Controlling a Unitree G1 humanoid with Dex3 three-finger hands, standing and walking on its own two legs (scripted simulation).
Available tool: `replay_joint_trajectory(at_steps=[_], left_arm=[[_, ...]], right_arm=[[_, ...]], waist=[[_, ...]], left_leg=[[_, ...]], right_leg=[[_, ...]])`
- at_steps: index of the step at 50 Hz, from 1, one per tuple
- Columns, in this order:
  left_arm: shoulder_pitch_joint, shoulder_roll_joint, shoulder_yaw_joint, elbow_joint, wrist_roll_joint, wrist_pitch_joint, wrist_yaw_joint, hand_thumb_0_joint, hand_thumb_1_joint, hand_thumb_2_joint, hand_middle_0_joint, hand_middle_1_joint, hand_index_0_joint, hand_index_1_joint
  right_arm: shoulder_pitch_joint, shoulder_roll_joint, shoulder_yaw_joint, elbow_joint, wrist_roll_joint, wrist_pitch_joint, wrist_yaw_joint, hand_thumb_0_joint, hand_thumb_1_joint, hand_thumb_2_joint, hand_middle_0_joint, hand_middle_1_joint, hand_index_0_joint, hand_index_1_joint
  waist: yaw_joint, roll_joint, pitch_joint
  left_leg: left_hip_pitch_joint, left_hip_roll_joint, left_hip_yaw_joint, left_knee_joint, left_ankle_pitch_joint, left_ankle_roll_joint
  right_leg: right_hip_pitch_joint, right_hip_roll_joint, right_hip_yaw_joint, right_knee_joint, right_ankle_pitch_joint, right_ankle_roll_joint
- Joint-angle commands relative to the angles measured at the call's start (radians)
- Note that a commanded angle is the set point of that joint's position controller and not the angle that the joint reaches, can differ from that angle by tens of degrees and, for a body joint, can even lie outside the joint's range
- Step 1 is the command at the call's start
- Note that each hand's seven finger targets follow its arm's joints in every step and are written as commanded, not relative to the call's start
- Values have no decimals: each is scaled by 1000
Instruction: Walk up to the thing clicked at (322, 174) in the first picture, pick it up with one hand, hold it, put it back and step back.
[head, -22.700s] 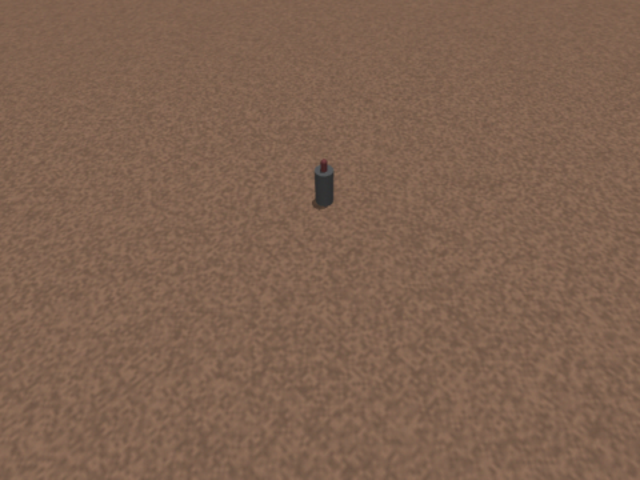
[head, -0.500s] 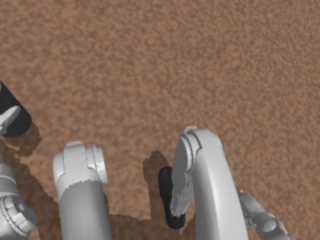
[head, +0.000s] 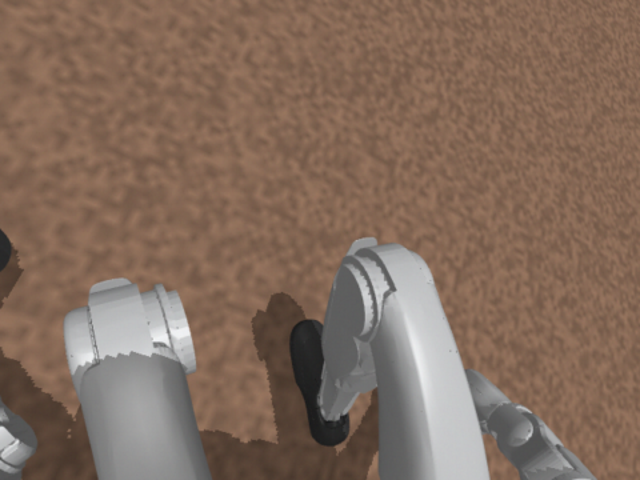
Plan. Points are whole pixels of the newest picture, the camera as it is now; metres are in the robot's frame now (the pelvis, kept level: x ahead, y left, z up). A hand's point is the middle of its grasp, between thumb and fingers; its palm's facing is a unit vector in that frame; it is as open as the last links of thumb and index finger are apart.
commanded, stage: lower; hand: left
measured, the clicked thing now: out of the picture +0.41 +0.34 -0.14
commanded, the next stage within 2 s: loosen in 0.84 s
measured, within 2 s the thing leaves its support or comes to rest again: rests again in 1.98 s
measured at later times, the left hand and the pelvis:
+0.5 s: hand out of the picture +0.41 +0.36 -0.15, palm faces +0.59 -0.81 -0.04, open 11.6 cm; pelvis +0.00 +0.01 -0.01, yaw -2 degrees
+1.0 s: hand out of the picture +0.41 +0.35 -0.16, palm faces +0.58 -0.81 -0.03, open 11.6 cm; pelvis -0.01 +0.01 -0.01, yaw -3 degrees
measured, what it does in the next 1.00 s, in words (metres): stands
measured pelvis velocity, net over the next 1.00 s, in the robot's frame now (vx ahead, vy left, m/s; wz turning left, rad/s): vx -0.01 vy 0.01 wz -0.05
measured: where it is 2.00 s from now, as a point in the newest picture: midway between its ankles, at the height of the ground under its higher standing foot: (247, 434)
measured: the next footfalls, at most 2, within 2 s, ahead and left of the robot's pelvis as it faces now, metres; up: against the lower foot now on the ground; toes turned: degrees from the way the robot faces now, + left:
none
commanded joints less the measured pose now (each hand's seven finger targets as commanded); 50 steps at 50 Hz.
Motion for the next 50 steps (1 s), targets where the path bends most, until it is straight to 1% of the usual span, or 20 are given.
replay_joint_trajectory(at_steps=[1, 5, 9, 10, 13, 16, 21, 22, 24, 27, 34, 36, 38, 40, 41, 42, 44, 47, 48, 50], left_arm=[[-254, 318, 22, -208, -24, -125, 1, 0, 124, 1311, -1348, -1484, -1377, -1480], [-226, 334, 31, -173, -31, -132, 3, 0, 125, 1300, -1318, -1465, -1352, -1457], [-251, 340, 11, -158, -28, -142, -1, 0, 124, 1303, -1325, -1465, -1358, -1458], [-237, 361, 32, -158, -31, -144, 1, 0, 127, 1298, -1329, -1459, -1360, -1452], [-245, 351, 18, -144, -34, -154, -1, 0, 133, 1285, -1326, -1450, -1359, -1441], [-243, 382, 31, -141, -32, -165, 3, 0, 132, 1278, -1318, -1434, -1346, -1429], [-258, 382, 12, -141, -30, -172, 0, 0, 141, 1250, -1278, -1393, -1305, -1389], [-256, 360, -4, -135, -31, -171, -1, 0, 146, 1249, -1283, -1392, -1308, -1389], [-245, 395, 19, -131, -26, -171, 6, 0, 138, 1257, -1309, -1404, -1330, -1405], [-224, 377, 16, -121, -30, -178, 6, 0, 132, 1243, -1285, -1388, -1310, -1386], [-242, 400, 4, -104, -30, -185, 10, 0, 143, 1212, -1266, -1347, -1288, -1346], [-226, 393, 7, -106, -34, -188, 9, 0, 144, 1213, -1261, -1345, -1283, -1344], [-241, 384, -11, -109, -30, -193, 7, 0, 175, 1211, -1262, -1347, -1288, -1342], [-238, 404, -2, -104, -32, -194, 7, 0, 157, 1205, -1261, -1337, -1279, -1339], [-227, 367, -24, -72, -36, -191, 4, 0, 148, 1200, -1275, -1338, -1293, -1340], [-248, 410, 3, -112, -36, -195, 10, 0, 138, 1201, -1260, -1333, -1279, -1334], [-241, 414, -1, -93, -32, -198, 13, 0, 131, 1182, -1262, -1321, -1281, -1322], [-265, 413, -14, -71, -31, -198, 14, 0, 153, 1186, -1259, -1317, -1276, -1319], [-258, 407, -20, -74, -33, -202, 13, 0, 121, 1122, -1278, -1319, -1321, -1295], [-261, 413, -20, -71, -31, -203, 15, 0, -18, 962, -1151, -1159, -1198, -1135]], right_arm=[[85, -324, -87, -25, -12, 1, -19, 0, -904, -905, 200, 300, 200, 300], [78, -328, -68, -36, -19, -1, -17, 0, -899, -903, 200, 300, 200, 300], [64, -341, -60, -35, -25, -1, -15, 0, -898, -902, 200, 300, 200, 300], [57, -341, -59, -38, -24, -3, -15, 0, -896, -901, 200, 300, 200, 300], [38, -348, -50, -48, -29, -4, -14, 0, -895, -901, 200, 300, 200, 300], [37, -352, -41, -51, -33, -5, -12, 0, -894, -901, 200, 300, 200, 300], [28, -351, -28, -52, -41, -6, -14, 0, -893, -901, 201, 300, 200, 300], [19, -354, -27, -56, -40, -5, -13, 0, -898, -903, 201, 300, 200, 300], [17, -365, -26, -58, -43, -5, -12, 0, -896, -902, 200, 300, 200, 300], [12, -364, -19, -64, -48, 0, -9, 0, -889, -900, 200, 300, 200, 300], [-6, -364, -4, -72, -51, -3, -10, 0, -888, -899, 200, 300, 200, 300], [-7, -366, -2, -69, -54, -4, -11, 0, -886, -899, 200, 300, 200, 300], [-16, -371, 1, -70, -58, -3, -11, 0, -886, -898, 201, 300, 200, 300], [-15, -367, 6, -68, -56, -4, -12, 0, -887, -899, 200, 300, 200, 300], [-9, -362, 11, -58, -56, -1, -12, 0, -889, -899, 200, 300, 200, 300], [-18, -371, 9, -73, -59, -4, -14, 0, -886, -899, 200, 300, 200, 300], [-25, -373, 17, -76, -62, -1, -13, 0, -884, -898, 200, 300, 200, 300], [-35, -371, 22, -82, -60, 2, -12, 0, -884, -898, 200, 300, 200, 300], [-36, -373, 24, -84, -61, 0, -13, 0, -894, -894, 201, 300, 200, 300], [-34, -374, 26, -84, -65, 3, -13, 0, -895, -891, 201, 300, 200, 300]], waist=[[-34, 497, -682], [-31, 474, -668], [-57, 478, -618], [-42, 469, -629], [-58, 474, -603], [-50, 487, -624], [-64, 489, -615], [-67, 483, -585], [-62, 507, -589], [-66, 502, -599], [-76, 480, -564], [-69, 485, -577], [-82, 510, -570], [-77, 493, -563], [-84, 473, -551], [-81, 492, -566], [-81, 519, -562], [-95, 474, -533], [-96, 475, -528], [-93, 486, -531]], left_leg=[[471, 39, 78, -320, 135, -6], [451, 39, 79, -302, 150, -3], [438, 43, 71, -303, 108, -2], [436, 45, 68, -301, 101, -1], [439, 48, 55, -309, 90, -5], [456, 48, 54, -303, 111, -8], [453, 51, 55, -284, 137, -6], [450, 52, 48, -296, 120, -8], [476, 56, 35, -310, 114, -15], [483, 56, 34, -300, 136, -16], [437, 57, 34, -293, 94, -7], [465, 60, 29, -290, 123, -13], [489, 63, 19, -297, 137, -19], [464, 64, 25, -284, 137, -11], [461, 64, 21, -287, 132, -13], [475, 66, 21, -285, 144, -14], [494, 67, 11, -296, 143, -20], [442, 67, 13, -288, 102, -10], [440, 66, 13, -288, 91, -9], [456, 68, 11, -291, 91, -13]], right_leg=[[311, 36, -97, -159, 152, -66], [341, 42, -100, -164, 169, -63], [325, 43, -111, -165, 140, -61], [323, 45, -111, -164, 134, -62], [308, 44, -122, -158, 127, -61], [327, 48, -125, -155, 144, -62], [344, 51, -121, -155, 171, -60], [326, 48, -130, -155, 153, -59], [313, 48, -139, -144, 147, -60], [330, 51, -144, -141, 167, -58], [333, 59, -150, -153, 140, -57], [336, 59, -152, -147, 161, -56], [321, 58, -159, -136, 172, -56], [340, 62, -151, -143, 177, -56], [337, 60, -155, -147, 169, -54], [339, 62, -154, -146, 180, -55], [332, 62, -165, -132, 175, -56], [326, 65, -163, -149, 150, -55], [331, 67, -165, -152, 144, -55], [328, 67, -168, -151, 141, -53]])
